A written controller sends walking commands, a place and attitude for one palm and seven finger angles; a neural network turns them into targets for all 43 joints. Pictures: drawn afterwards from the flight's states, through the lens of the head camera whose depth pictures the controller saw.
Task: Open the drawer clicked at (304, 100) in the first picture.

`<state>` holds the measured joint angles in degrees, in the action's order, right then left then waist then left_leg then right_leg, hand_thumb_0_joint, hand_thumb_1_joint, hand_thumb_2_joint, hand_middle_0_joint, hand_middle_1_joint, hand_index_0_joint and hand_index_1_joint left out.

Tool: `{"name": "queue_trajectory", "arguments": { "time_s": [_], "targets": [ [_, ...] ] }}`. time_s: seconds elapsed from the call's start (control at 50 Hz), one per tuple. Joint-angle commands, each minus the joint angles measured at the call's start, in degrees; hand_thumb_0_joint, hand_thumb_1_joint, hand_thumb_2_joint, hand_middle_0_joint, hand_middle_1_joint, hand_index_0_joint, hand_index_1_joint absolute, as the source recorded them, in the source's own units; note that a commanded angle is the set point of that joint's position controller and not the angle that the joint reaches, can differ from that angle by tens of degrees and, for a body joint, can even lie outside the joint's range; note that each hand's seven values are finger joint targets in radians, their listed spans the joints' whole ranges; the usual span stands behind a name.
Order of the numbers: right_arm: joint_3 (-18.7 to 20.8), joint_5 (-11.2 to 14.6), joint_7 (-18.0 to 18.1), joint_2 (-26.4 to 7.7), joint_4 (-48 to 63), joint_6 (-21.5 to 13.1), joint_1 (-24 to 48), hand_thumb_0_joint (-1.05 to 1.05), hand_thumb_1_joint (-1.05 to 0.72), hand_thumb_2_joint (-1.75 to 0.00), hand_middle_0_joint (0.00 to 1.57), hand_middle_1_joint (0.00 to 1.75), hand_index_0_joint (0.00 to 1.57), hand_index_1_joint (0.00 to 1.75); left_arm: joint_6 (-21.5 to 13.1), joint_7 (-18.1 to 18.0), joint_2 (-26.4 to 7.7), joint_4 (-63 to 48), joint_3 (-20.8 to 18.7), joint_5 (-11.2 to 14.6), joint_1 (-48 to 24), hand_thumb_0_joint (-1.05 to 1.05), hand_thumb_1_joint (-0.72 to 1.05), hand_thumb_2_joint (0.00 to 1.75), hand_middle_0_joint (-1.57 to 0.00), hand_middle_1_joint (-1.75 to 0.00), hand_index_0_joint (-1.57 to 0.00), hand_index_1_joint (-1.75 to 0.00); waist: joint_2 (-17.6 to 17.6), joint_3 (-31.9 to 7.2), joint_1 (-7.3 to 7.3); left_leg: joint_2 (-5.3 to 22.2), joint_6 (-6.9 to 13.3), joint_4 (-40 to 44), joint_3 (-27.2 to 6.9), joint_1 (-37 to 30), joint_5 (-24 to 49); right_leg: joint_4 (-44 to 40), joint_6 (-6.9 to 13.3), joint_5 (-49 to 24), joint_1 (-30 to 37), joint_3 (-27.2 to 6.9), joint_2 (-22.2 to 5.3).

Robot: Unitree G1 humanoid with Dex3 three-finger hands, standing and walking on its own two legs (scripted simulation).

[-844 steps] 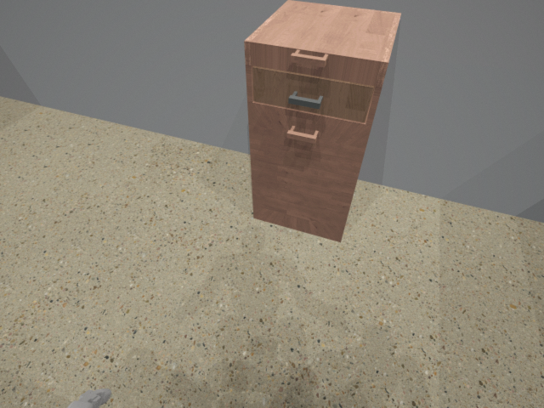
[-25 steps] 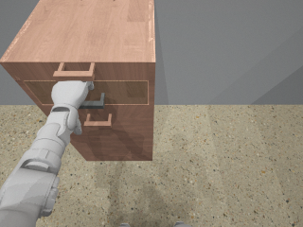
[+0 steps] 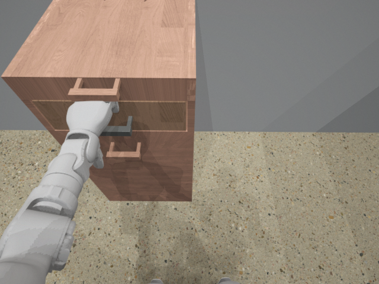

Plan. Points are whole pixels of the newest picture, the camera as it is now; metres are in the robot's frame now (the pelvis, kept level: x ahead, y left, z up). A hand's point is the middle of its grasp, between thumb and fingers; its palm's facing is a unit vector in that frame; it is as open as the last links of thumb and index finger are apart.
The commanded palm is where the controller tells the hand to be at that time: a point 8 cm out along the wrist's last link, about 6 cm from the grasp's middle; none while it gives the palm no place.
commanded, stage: re-aim the fingers above the handle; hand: left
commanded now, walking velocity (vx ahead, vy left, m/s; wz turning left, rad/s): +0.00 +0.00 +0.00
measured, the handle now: (113, 125) +0.51 +0.20 -0.03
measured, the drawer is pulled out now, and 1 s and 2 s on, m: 0.00 0.00 0.00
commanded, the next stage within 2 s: lower the fingers behind the handle in 0.34 s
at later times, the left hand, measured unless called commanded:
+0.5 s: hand (99, 130) +0.46 +0.21 +0.02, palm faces -0.05 -0.01 -1.00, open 13.8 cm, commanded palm +0.45 +0.20 +0.08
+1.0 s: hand (106, 136) +0.46 +0.20 -0.01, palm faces -0.05 +0.00 -1.00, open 13.8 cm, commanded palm +0.45 +0.20 +0.05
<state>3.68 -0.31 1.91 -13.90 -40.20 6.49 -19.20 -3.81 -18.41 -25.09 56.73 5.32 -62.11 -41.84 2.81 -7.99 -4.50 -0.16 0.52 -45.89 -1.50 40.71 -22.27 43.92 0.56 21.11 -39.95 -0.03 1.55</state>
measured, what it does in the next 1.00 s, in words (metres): stands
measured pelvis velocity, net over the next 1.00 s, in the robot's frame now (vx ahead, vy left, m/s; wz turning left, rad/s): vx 0.00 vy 0.00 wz -0.03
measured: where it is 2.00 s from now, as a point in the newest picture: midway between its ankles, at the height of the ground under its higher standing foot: outside the picture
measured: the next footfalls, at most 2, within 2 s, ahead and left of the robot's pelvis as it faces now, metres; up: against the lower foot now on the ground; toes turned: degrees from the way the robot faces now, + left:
none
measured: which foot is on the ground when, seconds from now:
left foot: down 0.00-1.00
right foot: down 0.00-1.00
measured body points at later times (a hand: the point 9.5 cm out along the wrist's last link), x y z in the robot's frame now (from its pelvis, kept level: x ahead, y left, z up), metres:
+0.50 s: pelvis +0.00 +0.00 +0.00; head +0.08 -0.01 +0.44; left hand +0.45 +0.21 +0.08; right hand +0.03 -0.27 -0.13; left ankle -0.01 +0.11 -0.70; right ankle -0.01 -0.12 -0.70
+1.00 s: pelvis +0.00 +0.00 -0.01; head +0.10 -0.01 +0.43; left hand +0.46 +0.20 +0.04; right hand +0.02 -0.27 -0.15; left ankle -0.01 +0.11 -0.70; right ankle -0.01 -0.12 -0.70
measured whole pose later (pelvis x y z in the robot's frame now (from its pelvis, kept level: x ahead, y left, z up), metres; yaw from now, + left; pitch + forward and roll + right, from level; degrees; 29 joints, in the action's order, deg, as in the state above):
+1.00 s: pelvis +0.00 +0.00 -0.01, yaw -2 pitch +20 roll -1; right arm 3.7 -1.1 1.0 -14.0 -40.7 7.5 -18.8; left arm -2.8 -23.3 -24.4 58.9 2.1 -64.4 -40.9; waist 2.9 -9.5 -5.4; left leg 0.5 0.6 -50.4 -0.1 46.5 -24.4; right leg 48.8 0.5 22.8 -46.5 -1.3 2.3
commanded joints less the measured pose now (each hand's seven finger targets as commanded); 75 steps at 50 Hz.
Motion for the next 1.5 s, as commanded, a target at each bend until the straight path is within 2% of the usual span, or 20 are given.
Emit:
{"name": "queue_trajectory", "arguments": {
  "time_s": [0.0, 0.06, 0.2, 0.3, 0.36, 0.42, 0.46, 0.58, 0.62, 0.7, 0.8, 0.9, 1.0, 1.06, 1.1, 1.12, 1.16, 1.22, 1.42, 1.48],
  "targets": [
    [3.07, -0.52, 0.52, -8.54, 4.04, -0.81, -5.42, 0.00, -0.90, -0.90, 0.20, 0.30, 0.20, 0.30, -1.13, -2.14, -10.04, -13.93, -2.87, 0.68, -28.47, 0.00, -0.50, 0.30, -0.30, -1.20, -0.30, -1.20, 0.51, -23.33, -2.53, -1.29, 1.74, 3.12, 1.85, -17.15, 23.08, -4.89, 1.85, -19.82, 8.72, 0.98, 1.69],
    [3.08, -0.46, 0.46, -8.43, 4.11, -0.73, -5.16, 0.00, -0.90, -0.90, 0.20, 0.30, 0.20, 0.30, -1.23, -2.05, -9.41, -13.96, -2.55, 0.72, -27.43, 0.00, -0.50, 0.30, -0.30, -1.20, -0.30, -1.20, 0.97, -22.16, -2.39, -1.18, 1.74, 3.42, 1.97, -16.93, 22.23, -5.05, 1.82, -19.17, 8.28, 1.09, 1.69],
    [2.78, -0.34, 0.77, -8.91, 3.94, -0.74, -5.11, 0.00, -0.90, -0.90, 0.20, 0.30, 0.20, 0.30, -1.13, -2.57, -14.41, -12.52, -5.91, -0.12, -28.51, 0.00, -0.50, 0.30, -0.30, -1.20, -0.30, -1.20, -0.05, -20.81, -2.12, -1.28, 1.94, 3.68, 2.08, -14.26, 20.14, -4.97, 1.84, -17.89, 8.55, 0.81, 1.54],
    [3.04, -0.38, 0.50, -8.59, 4.29, -0.49, -5.20, 0.00, -0.90, -0.90, 0.20, 0.30, 0.20, 0.30, -0.82, -2.79, -12.46, -13.93, -4.95, 0.39, -27.44, 0.00, -0.50, 0.30, -0.30, -1.20, -0.30, -1.20, 1.96, -24.33, -1.69, -1.29, 1.58, 3.19, 2.08, -17.03, 23.53, -4.33, 1.96, -19.94, 9.14, 1.09, 1.72],
    [3.00, -0.21, 0.48, -8.67, 4.13, -0.55, -5.12, 0.00, -0.90, -0.90, 0.20, 0.30, 0.20, 0.30, -0.57, -2.74, -11.08, -13.41, -3.71, 0.57, -28.11, 0.00, -0.50, 0.30, -0.30, -1.20, -0.30, -1.20, 0.57, -21.84, -2.38, -1.08, 1.67, 3.62, 1.86, -16.36, 21.43, -4.85, 1.81, -18.01, 7.70, 1.24, 1.76],
    [2.91, -0.13, 0.72, -8.88, 4.10, -0.51, -5.11, 0.00, -0.90, -0.90, 0.20, 0.30, 0.20, 0.30, -0.32, -2.75, -12.91, -12.02, -4.75, 0.04, -28.18, 0.00, -0.50, 0.30, -0.30, -1.20, -0.30, -1.20, -0.14, -21.49, -2.31, -1.14, 1.80, 3.86, 1.80, -15.66, 20.33, -5.06, 1.75, -17.22, 7.83, 1.00, 1.70],
    [2.84, -0.10, 0.79, -8.84, 3.81, -0.60, -5.07, 0.00, -0.90, -0.90, 0.20, 0.30, 0.20, 0.30, 0.08, -2.78, -10.97, -10.35, -3.12, -0.37, -28.23, 0.00, -0.50, 0.30, -0.30, -1.20, -0.30, -1.20, -0.84, -19.21, -3.07, -1.06, 1.78, 3.96, 1.79, -14.58, 18.45, -5.32, 1.75, -15.51, 6.03, 1.21, 1.62],
    [2.89, -0.44, 0.54, -8.67, 3.79, -0.75, -5.75, 0.00, -0.90, -0.90, 0.20, 0.30, 0.20, 0.30, -0.44, -2.42, -9.74, -9.57, -2.78, -0.08, -26.60, 0.00, -0.50, 0.30, -0.30, -1.20, -0.30, -1.20, 0.84, -21.42, -2.39, -1.09, 1.64, 2.96, 2.00, -14.38, 19.91, -4.11, 1.96, -17.04, 6.19, 1.16, 1.63],
    [2.90, -0.56, 0.49, -8.78, 3.88, -0.57, -5.79, 0.00, -0.90, -0.90, 0.20, 0.30, 0.20, 0.30, -1.08, -2.30, -12.04, -9.35, -5.01, -0.20, -24.49, 0.00, -0.50, 0.30, -0.30, -1.20, -0.30, -1.20, 0.61, -23.34, -1.48, -1.15, 1.63, 2.08, 2.15, -13.93, 21.59, -3.18, 1.93, -18.79, 7.16, 0.85, 1.67],
    [2.78, -0.86, 0.37, -8.95, 3.73, -0.39, -5.51, 0.00, -0.90, -0.90, 0.20, 0.30, 0.20, 0.30, -1.53, -3.43, -12.75, -8.37, -6.37, -0.49, -23.52, 0.00, -0.50, 0.30, -0.30, -1.20, -0.30, -1.20, -1.39, -21.77, -1.37, -1.12, 1.75, 1.43, 2.30, -10.27, 20.11, -2.42, 1.87, -18.52, 6.85, 0.83, 1.58],
    [2.93, -1.22, 0.18, -9.01, 3.74, -0.26, -5.27, 0.00, -0.90, -0.90, 0.20, 0.30, 0.20, 0.30, -1.22, -5.87, -15.17, -9.59, -8.57, -1.73, -23.18, 0.00, -0.50, 0.30, -0.30, -1.20, -0.30, -1.20, -0.24, -24.51, -0.62, -1.09, 1.75, -0.10, 2.64, -9.37, 20.97, -0.64, 1.92, -19.35, 6.41, 0.64, 1.62],
    [3.15, -1.34, -0.35, -9.20, 3.19, 0.15, -5.56, 0.00, -0.90, -0.90, 0.20, 0.30, 0.20, 0.30, 1.09, -7.25, -13.92, -7.56, -8.13, -2.07, -21.01, 0.00, -0.50, 0.30, -0.30, -1.20, -0.30, -1.20, -0.62, -25.01, -0.83, -0.93, 1.61, -1.12, 2.62, -9.38, 23.00, 0.14, 1.86, -20.86, 5.45, 0.85, 1.89],
    [3.16, -1.09, 0.06, -9.09, 3.13, 0.04, -5.70, 0.00, -0.90, -0.90, 0.20, 0.30, 0.20, 0.30, 1.81, -5.98, -11.42, -8.10, -4.98, -1.36, -24.78, 0.00, -0.50, 0.30, -0.30, -1.20, -0.30, -1.20, -0.49, -24.14, -2.69, -0.90, 1.94, -1.09, 2.74, -9.23, 20.49, -0.68, 1.58, -19.85, 4.82, 0.40, 1.73],
    [3.28, -1.24, 0.50, -8.84, 3.22, -0.28, -5.90, 0.00, -0.90, -0.90, 0.20, 0.30, 0.20, 0.30, -0.12, -4.90, -11.85, -10.05, -5.62, -1.10, -23.31, 0.00, -0.50, 0.30, -0.30, -1.20, -0.30, -1.20, 0.18, -26.67, -1.97, -0.93, 2.02, -1.93, 2.69, -10.44, 21.53, 0.02, 1.52, -20.91, 5.48, 0.13, 1.69],
    [3.19, -1.37, 0.67, -8.78, 2.75, -0.47, -6.08, 0.00, -0.90, -0.90, 0.20, 0.30, 0.20, 0.30, -1.24, -4.60, -12.41, -9.14, -6.26, -1.08, -22.39, 0.00, -0.50, 0.30, -0.30, -1.20, -0.30, -1.20, -0.53, -25.85, -2.03, -0.90, 1.98, -2.49, 2.26, -9.30, 21.49, 0.65, 1.61, -20.54, 4.63, 0.33, 1.65],
    [3.13, -1.20, 0.63, -8.48, 2.76, -0.61, -6.11, 0.00, -0.90, -0.90, 0.20, 0.30, 0.20, 0.30, -1.28, -4.42, -9.66, -7.45, -4.16, -1.12, -21.23, 0.00, -0.50, 0.30, -0.30, -1.20, -0.30, -1.20, -0.55, -23.75, -2.67, -0.90, 2.02, -2.57, 2.39, -8.26, 20.13, 0.51, 1.51, -19.49, 3.17, 0.45, 1.69],
    [3.03, -1.32, 0.50, -8.90, 2.47, -0.55, -5.88, 0.00, -0.90, -0.90, 0.20, 0.30, 0.20, 0.30, -1.48, -4.55, -11.89, -6.22, -6.23, -1.39, -18.97, 0.00, -0.50, 0.30, -0.30, -1.20, -0.30, -1.20, -0.67, -21.83, -1.68, -0.84, 1.96, -2.90, 2.56, -6.51, 18.90, 0.81, 1.66, -18.27, 1.94, 0.37, 1.66],
    [3.00, -1.42, 0.33, -8.61, 2.83, -0.58, -5.93, 0.00, -0.90, -0.90, 0.20, 0.30, 0.20, 0.30, -1.92, -5.47, -12.09, -7.36, -6.44, -2.03, -19.68, 0.00, -0.50, 0.30, -0.30, -1.20, -0.30, -1.20, 0.29, -23.94, -1.45, -1.00, 1.87, -4.01, 2.48, -5.68, 20.02, 2.36, 1.83, -19.43, 1.65, 0.38, 1.64],
    [2.67, -1.23, -0.23, -9.02, 3.13, -0.17, -6.04, 0.00, -0.90, -0.90, 0.20, 0.30, 0.20, 0.30, 1.95, -6.32, -11.33, -2.86, -5.64, -1.81, -18.21, 0.00, -0.50, 0.30, -0.30, -1.20, -0.30, -1.20, -1.35, -23.86, -1.60, -1.13, 1.88, -5.18, 2.54, -2.46, 17.20, 3.60, 1.66, -17.25, 0.32, 0.50, 1.68],
    [2.51, -1.11, -0.08, -9.15, 3.12, -0.29, -5.93, 0.00, -0.90, -0.90, 0.20, 0.30, 0.20, 0.30, 2.71, -5.65, -10.51, -1.87, -4.33, -1.88, -19.74, 0.00, -0.50, 0.30, -0.30, -1.20, -0.30, -1.20, -1.93, -21.51, -2.46, -0.97, 2.05, -5.31, 2.55, -1.33, 14.43, 3.24, 1.53, -14.15, -1.88, 0.68, 1.68]
  ]
}}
